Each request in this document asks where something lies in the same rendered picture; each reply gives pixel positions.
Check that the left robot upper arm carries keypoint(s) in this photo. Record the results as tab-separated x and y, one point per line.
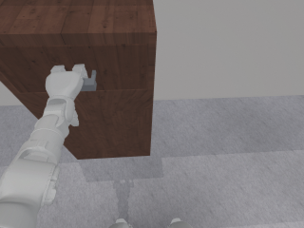
30	185

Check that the left robot shin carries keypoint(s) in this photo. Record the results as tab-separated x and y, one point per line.
120	220

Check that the cabinet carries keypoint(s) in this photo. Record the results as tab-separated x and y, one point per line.
115	123

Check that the handle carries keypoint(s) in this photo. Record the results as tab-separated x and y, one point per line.
90	84

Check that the robot left hand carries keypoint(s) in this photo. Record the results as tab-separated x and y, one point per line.
66	83

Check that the drawer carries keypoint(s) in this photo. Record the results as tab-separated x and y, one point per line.
118	66

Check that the robot shin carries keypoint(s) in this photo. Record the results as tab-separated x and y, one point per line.
175	220
120	220

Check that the right robot shin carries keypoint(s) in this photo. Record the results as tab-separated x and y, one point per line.
175	220

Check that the robot left forearm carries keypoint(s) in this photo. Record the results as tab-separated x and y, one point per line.
48	136

